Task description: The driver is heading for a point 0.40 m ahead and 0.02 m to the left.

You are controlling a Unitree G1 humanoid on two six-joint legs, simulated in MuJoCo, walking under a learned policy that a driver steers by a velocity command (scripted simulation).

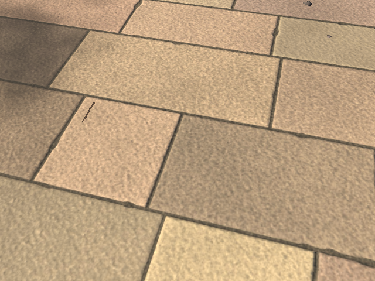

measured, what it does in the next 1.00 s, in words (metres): walks ahead: left foot, then right foot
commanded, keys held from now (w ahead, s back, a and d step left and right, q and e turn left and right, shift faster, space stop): e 0.20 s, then w+e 0.08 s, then w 0.40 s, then w+q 0.18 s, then no key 0.14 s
